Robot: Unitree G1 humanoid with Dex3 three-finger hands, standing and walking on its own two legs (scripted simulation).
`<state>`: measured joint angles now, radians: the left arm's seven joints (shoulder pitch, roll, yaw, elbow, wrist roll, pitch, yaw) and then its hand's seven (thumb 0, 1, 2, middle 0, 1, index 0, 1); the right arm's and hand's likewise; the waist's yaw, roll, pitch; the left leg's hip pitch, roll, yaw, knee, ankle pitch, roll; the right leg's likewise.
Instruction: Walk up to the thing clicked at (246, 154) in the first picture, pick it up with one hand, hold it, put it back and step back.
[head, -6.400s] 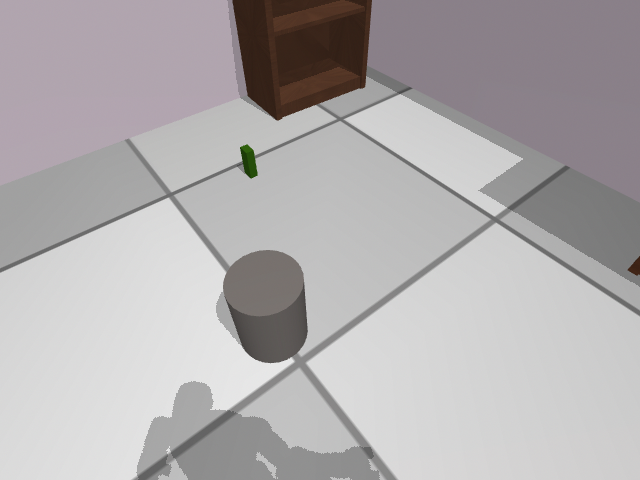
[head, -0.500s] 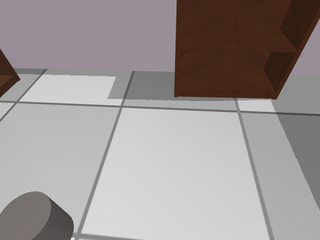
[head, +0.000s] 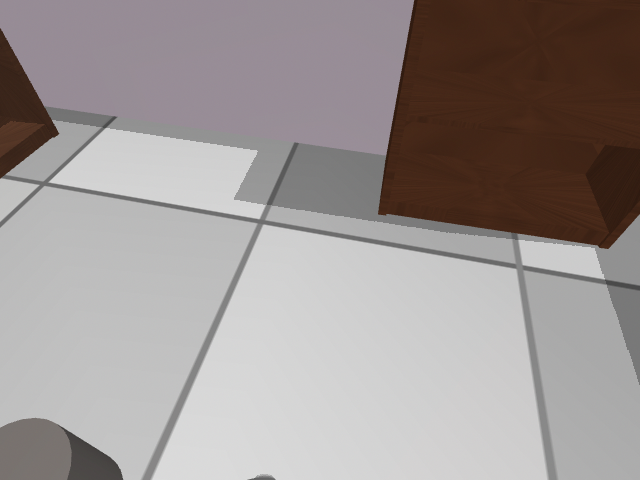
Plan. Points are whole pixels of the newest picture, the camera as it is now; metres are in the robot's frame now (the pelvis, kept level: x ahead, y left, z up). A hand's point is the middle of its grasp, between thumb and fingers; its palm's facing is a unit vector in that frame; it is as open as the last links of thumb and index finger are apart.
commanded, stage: walk up
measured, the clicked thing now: out of the picture +0.73 +1.39 -0.68
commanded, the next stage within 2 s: none
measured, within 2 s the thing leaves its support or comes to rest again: neither
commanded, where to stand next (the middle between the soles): +0.83 -0.01 m, yaw -2 degrees
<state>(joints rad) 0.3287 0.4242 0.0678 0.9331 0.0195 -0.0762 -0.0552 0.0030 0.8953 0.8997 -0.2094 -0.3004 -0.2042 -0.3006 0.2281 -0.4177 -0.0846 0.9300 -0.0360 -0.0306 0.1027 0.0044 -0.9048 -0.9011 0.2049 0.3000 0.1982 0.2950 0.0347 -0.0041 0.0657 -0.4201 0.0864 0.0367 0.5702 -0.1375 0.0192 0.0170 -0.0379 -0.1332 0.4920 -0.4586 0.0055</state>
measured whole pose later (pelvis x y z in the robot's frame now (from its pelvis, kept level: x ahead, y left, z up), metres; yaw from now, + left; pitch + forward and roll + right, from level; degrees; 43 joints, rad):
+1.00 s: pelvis +0.45 +0.01 +0.01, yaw -3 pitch -3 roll +0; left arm 0.31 0.44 0.04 0.91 0.00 -0.06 -0.06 0.00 0.90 0.90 -0.20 -0.30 -0.20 -0.30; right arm 0.28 -0.40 -0.05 0.83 -0.01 -0.08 0.06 0.00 -0.90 -0.90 0.21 0.30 0.20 0.30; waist 0.00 -0.06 0.08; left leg -0.23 0.03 0.12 0.52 -0.25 0.04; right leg -0.48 -0.08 0.00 0.95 -0.32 -0.02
